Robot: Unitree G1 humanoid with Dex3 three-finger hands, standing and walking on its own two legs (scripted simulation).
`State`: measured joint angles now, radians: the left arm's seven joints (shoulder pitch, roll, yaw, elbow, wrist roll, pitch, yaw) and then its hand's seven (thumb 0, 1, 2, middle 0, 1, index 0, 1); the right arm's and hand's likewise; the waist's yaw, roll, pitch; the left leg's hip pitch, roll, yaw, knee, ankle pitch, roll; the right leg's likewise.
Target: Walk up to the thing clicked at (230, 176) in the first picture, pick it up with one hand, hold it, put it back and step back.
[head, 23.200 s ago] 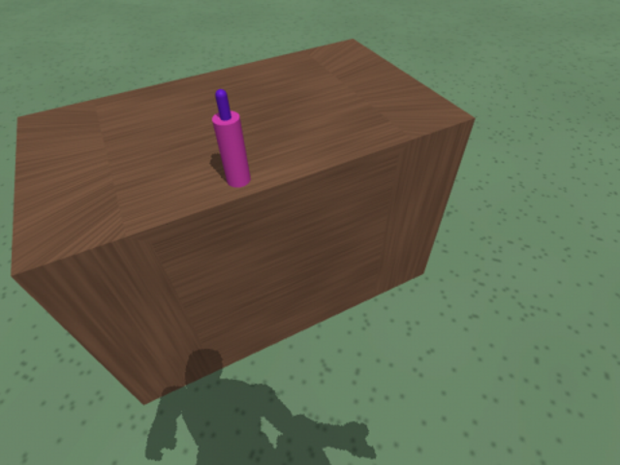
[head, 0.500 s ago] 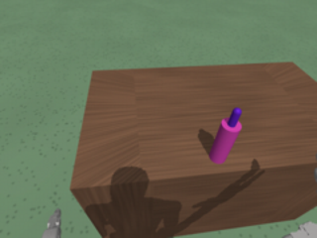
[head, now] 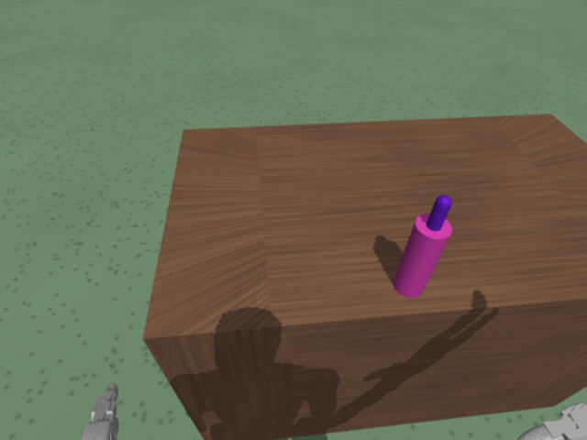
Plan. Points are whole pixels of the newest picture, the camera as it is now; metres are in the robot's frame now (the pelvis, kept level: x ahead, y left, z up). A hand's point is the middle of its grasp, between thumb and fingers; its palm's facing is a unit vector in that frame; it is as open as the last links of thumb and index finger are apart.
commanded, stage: home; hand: right
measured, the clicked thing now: (424, 247) +0.41 -0.21 +0.03
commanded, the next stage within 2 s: none
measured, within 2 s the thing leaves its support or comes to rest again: neither
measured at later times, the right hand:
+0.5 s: hand (430, 435) +0.17 -0.18 -0.10, palm faces +0.05 +0.98 -0.20, open 17.7 cm
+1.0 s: hand (425, 419) +0.20 -0.19 -0.12, palm faces -0.03 +0.96 -0.26, open 17.7 cm
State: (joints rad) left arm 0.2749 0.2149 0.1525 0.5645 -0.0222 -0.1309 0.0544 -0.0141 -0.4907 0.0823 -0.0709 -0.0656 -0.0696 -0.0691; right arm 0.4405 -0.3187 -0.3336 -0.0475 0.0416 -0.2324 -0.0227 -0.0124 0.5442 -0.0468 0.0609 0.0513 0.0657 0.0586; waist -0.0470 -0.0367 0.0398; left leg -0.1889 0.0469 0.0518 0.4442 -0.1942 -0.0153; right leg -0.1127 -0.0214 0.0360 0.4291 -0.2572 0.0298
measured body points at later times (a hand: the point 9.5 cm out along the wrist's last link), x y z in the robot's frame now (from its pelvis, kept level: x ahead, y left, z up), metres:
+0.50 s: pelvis +0.01 -0.01 +0.00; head +0.03 -0.01 +0.45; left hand +0.18 +0.22 -0.09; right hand +0.17 -0.23 -0.08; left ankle +0.03 +0.13 -0.74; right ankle -0.01 -0.14 -0.74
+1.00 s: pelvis +0.03 -0.01 +0.00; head +0.05 -0.01 +0.45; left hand +0.15 +0.24 -0.12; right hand +0.20 -0.24 -0.10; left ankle +0.03 +0.13 -0.74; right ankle -0.01 -0.14 -0.74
